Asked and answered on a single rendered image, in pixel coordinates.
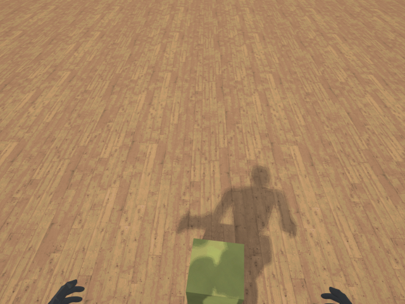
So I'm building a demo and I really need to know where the right robot hand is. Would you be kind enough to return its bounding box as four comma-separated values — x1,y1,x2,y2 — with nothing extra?
321,287,352,304

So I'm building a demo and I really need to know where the carton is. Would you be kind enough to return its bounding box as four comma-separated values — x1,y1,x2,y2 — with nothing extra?
186,238,244,304

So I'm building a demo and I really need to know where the left robot hand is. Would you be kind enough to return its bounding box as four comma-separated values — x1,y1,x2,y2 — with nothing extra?
48,279,85,304

